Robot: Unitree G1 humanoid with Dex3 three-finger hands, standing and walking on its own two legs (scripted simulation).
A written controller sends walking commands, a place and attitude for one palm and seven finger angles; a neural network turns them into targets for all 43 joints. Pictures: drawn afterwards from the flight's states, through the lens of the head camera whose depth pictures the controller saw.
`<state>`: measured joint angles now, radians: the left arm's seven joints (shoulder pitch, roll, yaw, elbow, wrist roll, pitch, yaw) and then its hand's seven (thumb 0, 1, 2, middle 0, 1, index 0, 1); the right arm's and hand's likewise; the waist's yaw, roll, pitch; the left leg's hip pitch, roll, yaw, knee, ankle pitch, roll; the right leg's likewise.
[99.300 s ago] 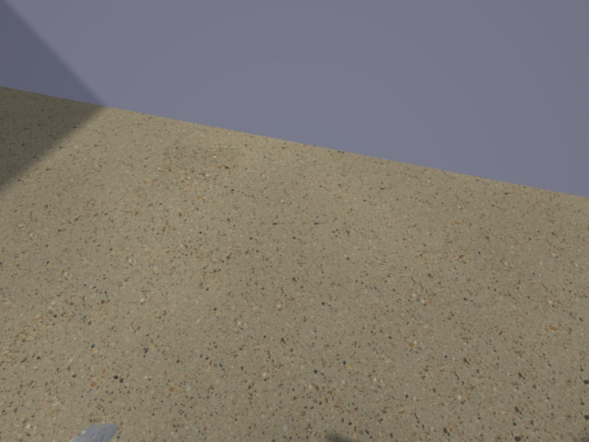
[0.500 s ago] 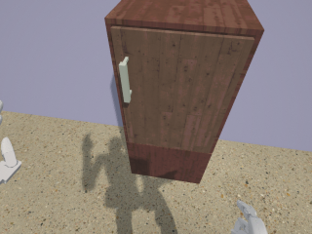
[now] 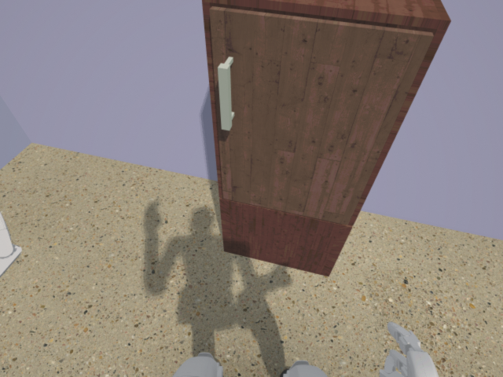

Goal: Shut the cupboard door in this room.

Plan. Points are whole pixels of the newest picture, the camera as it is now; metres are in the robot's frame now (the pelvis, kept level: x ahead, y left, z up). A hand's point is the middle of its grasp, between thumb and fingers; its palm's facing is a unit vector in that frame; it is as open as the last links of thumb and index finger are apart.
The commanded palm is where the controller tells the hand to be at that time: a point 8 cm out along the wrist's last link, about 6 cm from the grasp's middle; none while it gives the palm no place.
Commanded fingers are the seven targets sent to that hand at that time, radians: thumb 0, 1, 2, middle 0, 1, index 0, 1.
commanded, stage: step back with the hand held close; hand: left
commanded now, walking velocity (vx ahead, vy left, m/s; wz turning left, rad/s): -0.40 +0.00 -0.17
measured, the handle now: (228, 94) +0.68 +0.10 +0.09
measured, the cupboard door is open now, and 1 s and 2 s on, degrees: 0 0 0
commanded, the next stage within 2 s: stop stepping back and stand still in 0.06 s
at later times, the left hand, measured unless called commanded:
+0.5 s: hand out of the picture +0.02 +0.30 +0.21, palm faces +0.60 -0.72 -0.35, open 7.4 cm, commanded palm -0.01 +0.31 +0.21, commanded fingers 0.00 0.90 0.90 -0.20 -0.30 -0.20 -0.30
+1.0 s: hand out of the picture +0.03 +0.26 +0.20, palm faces +0.41 -0.80 -0.44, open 7.4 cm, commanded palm -0.02 +0.30 +0.21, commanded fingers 0.00 0.90 0.90 -0.20 -0.30 -0.20 -0.30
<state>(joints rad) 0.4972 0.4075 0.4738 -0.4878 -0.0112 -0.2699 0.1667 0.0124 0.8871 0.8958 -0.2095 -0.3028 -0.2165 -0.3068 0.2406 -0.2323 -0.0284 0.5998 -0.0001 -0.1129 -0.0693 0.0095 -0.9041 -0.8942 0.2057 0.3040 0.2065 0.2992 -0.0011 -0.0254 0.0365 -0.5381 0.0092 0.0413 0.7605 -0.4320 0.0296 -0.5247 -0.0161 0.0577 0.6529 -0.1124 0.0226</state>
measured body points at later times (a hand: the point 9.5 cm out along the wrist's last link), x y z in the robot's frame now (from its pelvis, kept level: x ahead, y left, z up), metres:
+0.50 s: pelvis -0.14 +0.01 +0.02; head -0.18 +0.02 +0.47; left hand -0.01 +0.33 +0.23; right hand +0.00 -0.22 -0.08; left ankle -0.12 +0.15 -0.67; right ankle -0.10 -0.11 -0.71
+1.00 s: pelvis -0.19 +0.01 +0.02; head -0.20 +0.02 +0.47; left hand +0.00 +0.30 +0.23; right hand -0.10 -0.25 -0.08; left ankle -0.15 +0.14 -0.67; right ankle -0.19 -0.07 -0.71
